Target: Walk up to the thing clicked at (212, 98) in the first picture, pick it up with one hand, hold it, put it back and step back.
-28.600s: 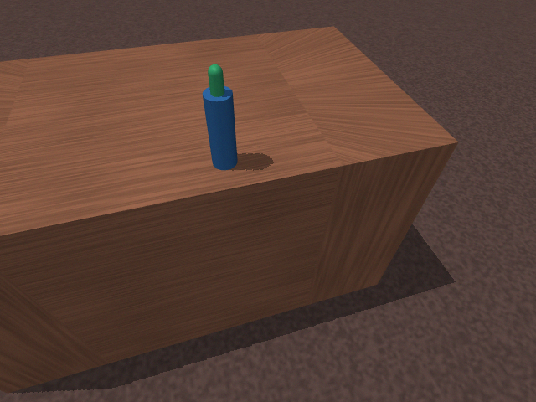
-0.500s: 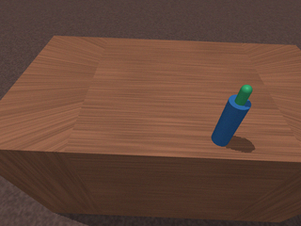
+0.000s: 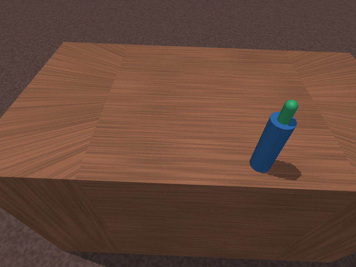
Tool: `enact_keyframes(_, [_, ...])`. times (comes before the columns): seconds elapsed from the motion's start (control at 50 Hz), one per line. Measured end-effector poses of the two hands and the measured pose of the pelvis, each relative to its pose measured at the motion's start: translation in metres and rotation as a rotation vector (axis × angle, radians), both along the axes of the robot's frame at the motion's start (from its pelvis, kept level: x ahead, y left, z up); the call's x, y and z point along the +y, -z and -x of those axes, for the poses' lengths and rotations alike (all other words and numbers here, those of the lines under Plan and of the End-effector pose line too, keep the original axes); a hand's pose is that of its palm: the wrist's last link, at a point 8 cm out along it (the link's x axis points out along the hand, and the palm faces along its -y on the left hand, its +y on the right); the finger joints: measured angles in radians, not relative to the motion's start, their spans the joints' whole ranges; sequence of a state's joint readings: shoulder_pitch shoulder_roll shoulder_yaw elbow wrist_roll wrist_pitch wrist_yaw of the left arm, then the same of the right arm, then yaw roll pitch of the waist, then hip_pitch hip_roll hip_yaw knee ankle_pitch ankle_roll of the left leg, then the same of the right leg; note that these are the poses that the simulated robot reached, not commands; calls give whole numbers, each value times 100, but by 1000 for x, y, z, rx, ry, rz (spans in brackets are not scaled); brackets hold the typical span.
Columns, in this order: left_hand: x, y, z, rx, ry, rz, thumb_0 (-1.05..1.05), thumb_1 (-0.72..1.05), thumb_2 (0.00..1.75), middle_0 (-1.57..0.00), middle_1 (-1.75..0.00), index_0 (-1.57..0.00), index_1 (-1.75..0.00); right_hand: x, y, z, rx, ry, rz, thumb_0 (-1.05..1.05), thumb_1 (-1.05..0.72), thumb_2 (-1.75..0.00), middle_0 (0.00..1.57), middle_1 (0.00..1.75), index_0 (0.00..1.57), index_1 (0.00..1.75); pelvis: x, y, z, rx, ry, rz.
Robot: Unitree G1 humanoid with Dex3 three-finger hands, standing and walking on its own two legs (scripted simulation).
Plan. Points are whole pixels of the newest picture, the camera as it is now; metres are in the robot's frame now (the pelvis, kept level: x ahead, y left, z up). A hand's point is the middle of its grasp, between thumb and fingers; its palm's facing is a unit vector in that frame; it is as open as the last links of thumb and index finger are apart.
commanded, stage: stand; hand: right
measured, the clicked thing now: (273, 137) +0.40 -0.21 +0.08
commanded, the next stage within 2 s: step back in 0.08 s
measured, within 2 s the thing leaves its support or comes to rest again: neither
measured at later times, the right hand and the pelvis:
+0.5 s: hand out of the picture -0.01 -0.24 -0.16, palm faces -0.04 +0.90 -0.43, open 7.4 cm; pelvis -0.07 +0.04 -0.02, yaw +0 degrees
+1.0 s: hand out of the picture -0.08 -0.25 -0.17, palm faces +0.01 +0.93 -0.38, open 7.4 cm; pelvis -0.16 +0.03 -0.02, yaw -4 degrees
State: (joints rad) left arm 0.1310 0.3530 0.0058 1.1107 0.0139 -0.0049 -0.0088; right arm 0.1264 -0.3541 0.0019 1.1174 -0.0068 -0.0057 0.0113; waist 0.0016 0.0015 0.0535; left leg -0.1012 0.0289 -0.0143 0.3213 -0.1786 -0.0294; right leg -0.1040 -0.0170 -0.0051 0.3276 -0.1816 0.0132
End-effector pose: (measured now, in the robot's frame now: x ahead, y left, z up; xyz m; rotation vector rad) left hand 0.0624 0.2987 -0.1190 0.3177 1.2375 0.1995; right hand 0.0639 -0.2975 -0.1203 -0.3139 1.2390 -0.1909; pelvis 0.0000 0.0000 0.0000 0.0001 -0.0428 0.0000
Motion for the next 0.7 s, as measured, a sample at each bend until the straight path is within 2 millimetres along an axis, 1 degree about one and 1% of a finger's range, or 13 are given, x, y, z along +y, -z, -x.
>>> enact_keyframes(0.08, [0, 0, 0, 1, 1, 1, 0, 90, 90, -21, -30, -20, -30, 0, 0, 0, -1, 0, 1, 0, -91, -90, 20, 30, 20, 30, 0, 0, 0, 0, 1, 0])
enact_keyframes(0.12, [1, 1, -1, -5, -14, 1, 0, 90, 90, -21, -30, -21, -30, -2, 1, 0, 1, 6, 1, 0, -91, -90, 20, 30, 20, 30, 0, 2, 3, 5, 2, 1])
enact_keyframes(0.22, [12, 4, -1, -24, -26, -23, 0, 90, 90, -21, -30, -21, -30, -10, 5, 3, 0, 15, 21, 0, -91, -90, 20, 30, 20, 30, 2, 9, 20, 8, -2, 10])
enact_keyframes(0.28, [21, 7, -1, -37, -10, -35, 0, 90, 90, -21, -30, -21, -30, -12, 7, 9, 3, 13, 45, 0, -91, -90, 20, 30, 20, 30, 8, 15, 31, 6, -4, 8])
enact_keyframes(0.36, [37, 15, -7, -65, 30, -41, 0, 90, 90, -21, -30, -21, -30, -6, 4, 28, 7, 19, 76, 0, -91, -90, 20, 30, 20, 30, 24, 22, 44, 16, -8, 0])
enact_keyframes(0.42, [51, 27, -15, -102, 41, -34, 0, 90, 90, -21, -30, -21, -30, 3, 6, 50, 29, 11, 111, 0, -91, -90, 20, 30, 20, 30, 36, 32, 55, 21, -7, 2])
enact_keyframes(0.46, [53, 28, -15, -108, 43, -34, 0, 90, 90, -21, -30, -20, -30, 11, 3, 67, 58, 10, 110, 0, -91, -90, 20, 30, 20, 30, 39, 29, 63, 15, -4, 7])
enact_keyframes(0.5, [53, 27, -11, -101, 47, -27, 0, 90, 90, -21, -30, -20, -30, 18, -3, 81, 78, 18, 107, 0, -91, -90, 20, 30, 20, 30, 41, 24, 69, 20, -3, 18])
enact_keyframes(0.54, [51, 25, -3, -88, 56, -15, 0, 90, 90, -21, -30, -20, -30, 23, -7, 90, 83, 26, 108, 0, -91, -90, 20, 30, 20, 30, 42, 19, 75, 27, 9, 23])
enact_keyframes(0.62, [47, 24, 19, -51, 81, -4, 0, 90, 90, -21, -30, -20, -30, 28, -9, 99, 42, 43, 104, 0, -91, -90, 21, 30, 20, 30, 44, 15, 86, 29, 38, 25])
enact_keyframes(0.7, [41, 24, 40, -23, 98, -10, 0, 90, 90, -21, -30, -20, -30, 26, -3, 106, -11, 49, 86, 0, -90, -90, 21, 30, 20, 30, 41, 18, 100, 20, 67, 17])
